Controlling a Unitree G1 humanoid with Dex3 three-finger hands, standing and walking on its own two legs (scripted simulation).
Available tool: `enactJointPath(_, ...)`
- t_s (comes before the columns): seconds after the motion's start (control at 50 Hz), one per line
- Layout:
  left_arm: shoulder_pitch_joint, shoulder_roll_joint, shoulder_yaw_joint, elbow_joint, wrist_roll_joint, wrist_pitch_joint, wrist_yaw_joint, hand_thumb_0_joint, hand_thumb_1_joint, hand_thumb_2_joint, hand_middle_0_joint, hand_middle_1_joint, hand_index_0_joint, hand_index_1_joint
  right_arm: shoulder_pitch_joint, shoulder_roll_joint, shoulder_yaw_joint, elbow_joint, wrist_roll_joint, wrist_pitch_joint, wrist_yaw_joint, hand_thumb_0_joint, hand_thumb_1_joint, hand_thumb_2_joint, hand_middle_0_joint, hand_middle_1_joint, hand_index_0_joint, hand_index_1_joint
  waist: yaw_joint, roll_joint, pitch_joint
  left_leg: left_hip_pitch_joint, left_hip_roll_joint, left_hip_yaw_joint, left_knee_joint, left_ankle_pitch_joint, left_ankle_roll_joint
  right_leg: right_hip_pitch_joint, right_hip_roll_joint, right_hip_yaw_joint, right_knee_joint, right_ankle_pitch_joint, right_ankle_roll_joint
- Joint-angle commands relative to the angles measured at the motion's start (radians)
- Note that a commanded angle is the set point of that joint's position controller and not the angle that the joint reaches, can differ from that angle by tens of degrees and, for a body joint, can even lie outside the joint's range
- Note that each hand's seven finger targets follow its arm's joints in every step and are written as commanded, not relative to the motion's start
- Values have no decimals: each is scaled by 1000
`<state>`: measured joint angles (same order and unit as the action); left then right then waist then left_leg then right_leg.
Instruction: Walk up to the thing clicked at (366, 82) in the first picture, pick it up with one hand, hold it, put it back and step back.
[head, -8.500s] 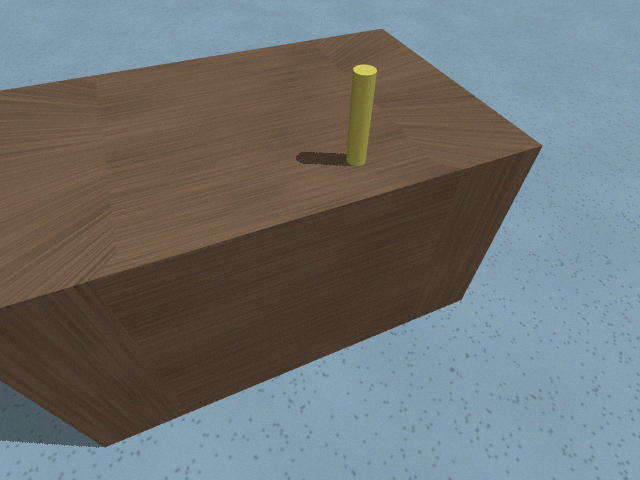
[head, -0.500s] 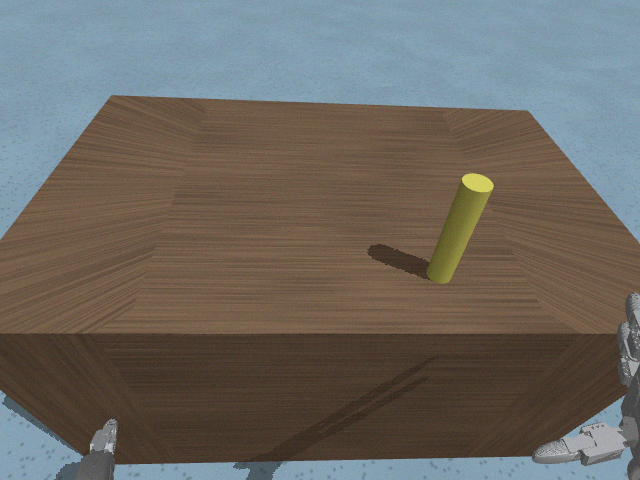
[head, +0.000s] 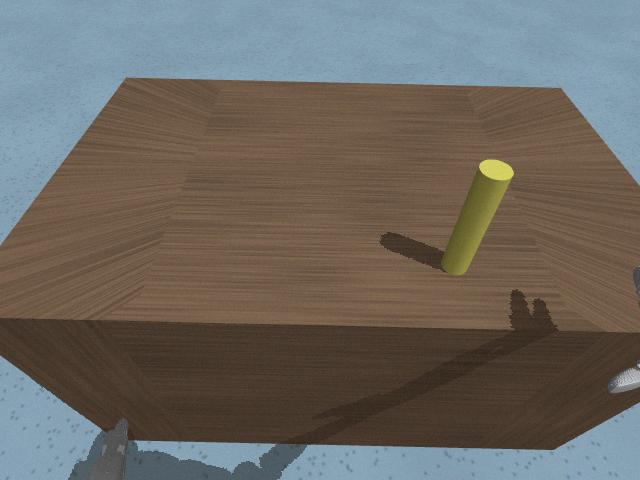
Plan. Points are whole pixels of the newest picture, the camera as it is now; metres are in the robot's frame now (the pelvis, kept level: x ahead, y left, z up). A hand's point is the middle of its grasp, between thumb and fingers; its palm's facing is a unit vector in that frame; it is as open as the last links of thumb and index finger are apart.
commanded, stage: go down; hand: right
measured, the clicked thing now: (472, 223) +0.49 -0.23 +0.04
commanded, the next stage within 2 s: none
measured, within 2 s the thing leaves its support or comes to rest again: neither
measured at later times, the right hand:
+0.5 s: hand out of the picture +0.31 -0.37 +0.10, palm faces +0.20 +0.98 +0.00, open 17.4 cm
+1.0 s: hand out of the picture +0.34 -0.40 +0.11, palm faces +0.22 +0.98 +0.00, open 17.7 cm
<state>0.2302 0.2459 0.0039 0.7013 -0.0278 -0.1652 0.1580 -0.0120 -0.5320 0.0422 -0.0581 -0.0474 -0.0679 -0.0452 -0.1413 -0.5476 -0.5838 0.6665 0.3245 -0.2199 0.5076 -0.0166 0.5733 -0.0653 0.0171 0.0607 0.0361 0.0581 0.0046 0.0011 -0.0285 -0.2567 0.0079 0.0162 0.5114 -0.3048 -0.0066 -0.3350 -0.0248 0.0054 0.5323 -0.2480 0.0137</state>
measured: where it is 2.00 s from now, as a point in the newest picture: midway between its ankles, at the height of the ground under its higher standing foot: outside the picture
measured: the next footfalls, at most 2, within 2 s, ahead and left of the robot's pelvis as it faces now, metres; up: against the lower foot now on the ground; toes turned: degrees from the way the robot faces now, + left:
none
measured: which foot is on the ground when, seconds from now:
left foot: down 0.00-1.00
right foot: down 0.00-1.00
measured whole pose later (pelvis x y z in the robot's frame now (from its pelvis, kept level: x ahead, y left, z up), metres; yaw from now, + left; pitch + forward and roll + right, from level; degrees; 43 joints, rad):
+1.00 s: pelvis +0.00 -0.01 -0.02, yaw +0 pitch +10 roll +2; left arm 0.24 0.27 -0.06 0.64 0.00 -0.25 0.21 -0.01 -0.54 0.06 -0.06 -0.05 -0.07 -0.05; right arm -0.43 -0.80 -0.68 1.01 0.28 -0.19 0.63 -0.02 0.59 -0.06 0.03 0.06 0.04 0.05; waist 0.06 0.01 -0.09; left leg -0.46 -0.01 0.03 0.65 -0.36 -0.02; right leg -0.56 -0.04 0.02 0.72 -0.33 0.01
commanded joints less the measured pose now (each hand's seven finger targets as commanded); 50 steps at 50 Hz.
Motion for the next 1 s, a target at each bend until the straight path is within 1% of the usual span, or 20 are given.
enactJointPath(0.0, -122, 168, 47, -185, 7, -74, 22, 0, -546, 44, -56, -58, -59, -55, -255, -355, -98, -226, 36, -72, 12, 0, 548, -68, 24, 57, 35, 57, -23, -90, -251, 18, -13, 17, -54, 252, 11, 149, 19, 9, -44, 224, -33)
enactJointPath(0.04, -95, 182, 62, -180, 7, -79, 30, 0, -542, 42, -57, -60, -61, -55, -276, -378, -103, -240, 33, -74, 13, 0, 524, -72, 26, 56, 36, 56, -15, -109, -261, 9, -15, 15, -51, 258, 13, 170, 18, 10, -45, 229, -30)
enactJointPath(0.1, -57, 122, 13, -132, 6, -77, 31, 0, -546, 45, -57, -56, -58, -55, -268, -366, -96, -211, 39, -64, 20, 0, 512, -66, 34, 55, 41, 55, -19, -147, -205, -5, -19, 21, -56, 222, 17, 128, 15, 10, -53, 199, -24)
enactJointPath(0.18, -14, 185, 69, -108, 10, -87, 43, 0, -539, 40, -55, -58, -59, -53, -283, -379, -87, -193, 44, -43, 46, 0, 530, -68, 32, 57, 38, 57, 9, -187, -220, -58, -27, 27, -47, 246, 20, 181, -1, 18, -35, 290, -17)
enactJointPath(0.2, -1, 167, 52, -104, 12, -89, 42, 0, -545, 43, -56, -56, -58, -54, -287, -379, -88, -184, 42, -37, 53, 0, 519, -71, 32, 57, 38, 57, 5, -183, -219, -61, -28, 32, -40, 254, 21, 181, -5, 23, -30, 319, -17)
enactJointPath(0.3, -54, 163, 40, -149, 15, -106, 44, 0, -552, 48, -58, -56, -58, -56, -334, -410, -102, -139, 38, -36, 68, 0, 494, -73, 37, 56, 42, 56, 10, -104, -237, -33, -20, 21, -40, 263, 13, 128, 10, 18, -20, 234, -31)
enactJointPath(0.34, -68, 168, 39, -127, 12, -109, 47, 0, -544, 43, -57, -55, -59, -53, -380, -470, -122, -111, 37, -43, 75, 0, 522, -72, 35, 58, 42, 58, 6, -125, -235, -56, -21, 18, -33, 243, 15, 113, 9, 19, -15, 213, -29)
enactJointPath(0.38, -82, 196, 57, -173, 16, -118, 58, 0, -545, 45, -55, -54, -57, -52, -423, -471, -116, -79, 36, -46, 86, 0, 548, -75, 30, 60, 37, 60, 27, -99, -267, -59, -16, 11, -26, 245, 11, 120, 11, 21, -3, 201, -34)
enactJointPath(0.42, -60, 158, 18, -116, 16, -117, 56, 0, -541, 44, -54, -54, -56, -51, -444, -500, -118, -30, 35, -44, 97, 0, 557, -67, 33, 59, 40, 59, 18, -121, -232, -95, -18, 13, -18, 214, 13, 84, 9, 20, 4, 173, -34)
enactJointPath(0.5, -70, 165, 10, -134, 23, -123, 60, 0, -537, 42, -55, -54, -58, -51, -472, -548, -126, 38, 22, -45, 111, 0, 575, -64, 32, 59, 39, 59, 19, -117, -251, -97, -11, -2, -11, 179, 10, 43, 14, 20, 18, 124, -37)
enactJointPath(0.52, -68, 138, -20, -144, 23, -126, 57, 0, -542, 45, -54, -55, -56, -52, -481, -550, -128, 54, 19, -43, 117, 0, 584, -69, 27, 61, 36, 61, 20, -133, -271, -97, -8, -6, -3, 196, 10, 46, 18, 18, 30, 142, -36)
enactJointPath(0.58, -55, 199, 27, -168, 26, -129, 66, 0, -543, 48, -54, -55, -56, -52, -503, -600, -141, 81, 15, -43, 119, 0, 582, -64, 30, 58, 38, 58, 34, -130, -312, -112, -13, -1, 12, 224, 10, 65, 15, 21, 50, 178, -34)
enactJointPath(0.62, -62, 171, -6, -172, 29, -130, 62, 0, -550, 55, -53, -55, -53, -55, -517, -616, -153, 103, 8, -41, 116, 0, 593, -64, 28, 58, 37, 58, 20, -121, -288, -108, -10, -8, 12, 202, 9, 21, 19, 21, 50, 148, -37)
enactJointPath(0.7, -46, 193, 17, -184, 31, -135, 67, 0, -549, 55, -53, -54, -53, -54, -543, -637, -153, 110, 1, -45, 119, 0, 601, -64, 29, 59, 38, 59, 39, -134, -331, -128, -13, -10, 30, 218, 8, 37, 17, 19, 75, 163, -37)
enactJointPath(0.74, -67, 146, -31, -167, 30, -135, 61, 0, -554, 60, -53, -55, -53, -56, -544, -644, -152, 127, -2, -46, 121, 0, 595, -66, 29, 58, 38, 58, 21, -153, -304, -137, -15, -4, 42, 208, 10, 7, 16, 20, 81, 157, -36)
enactJointPath(0.8, -54, 215, 24, -196, 32, -140, 69, 0, -553, 60, -52, -54, -51, -55, -557, -667, -162, 121, -1, -45, 123, 0, 605, -65, 29, 59, 38, 59, 41, -163, -346, -166, -26, 9, 56, 195, 14, 42, 4, 30, 89, 176, -32)
enactJointPath(0.88, -42, 206, 20, -218, 30, -140, 69, 0, -559, 64, -54, -56, -52, -59, -563, -667, -164, 143, -8, -40, 122, 0, 579, -67, 31, 56, 39, 56, 43, -145, -376, -148, -23, 3, 67, 252, 9, 50, 10, 26, 116, 234, -35)
enactJointPath(0.9, -12, 185, -4, -190, 31, -136, 65, 0, -562, 66, -54, -56, -51, -59, -560, -669, -168, 132, 0, -40, 122, 0, 585, -70, 29, 58, 39, 57, 32, -151, -348, -147, -25, 10, 72, 261, 8, 26, 11, 27, 120, 251, -36)
enactJointPath(0.92, -16, 193, 10, -187, 30, -136, 66, 0, -562, 66, -53, -55, -50, -58, -542, -653, -157, 139, -10, -36, 123, 0, 574, -68, 33, 56, 41, 56, 33, -161, -371, -156, -24, 5, 78, 278, 9, 48, 10, 26, 128, 284, -35)
enactJointPath(0.98, -20, 177, 2, -179, 31, -131, 61, 0, -560, 65, -53, -55, -50, -58, -554, -663, -157, 129, -18, -28, 119, 0, 575, -71, 31, 57, 39, 57, 26, -190, -366, -180, -30, 12, 86, 256, 15, 49, 2, 34, 128, 321, -27)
